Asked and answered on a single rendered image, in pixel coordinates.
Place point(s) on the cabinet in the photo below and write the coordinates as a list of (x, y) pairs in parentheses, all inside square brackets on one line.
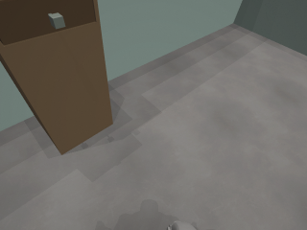
[(62, 78)]

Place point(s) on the drawer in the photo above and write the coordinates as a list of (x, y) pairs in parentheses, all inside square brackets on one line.
[(24, 19)]

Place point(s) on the handle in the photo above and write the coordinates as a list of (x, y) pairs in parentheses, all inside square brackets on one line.
[(56, 20)]

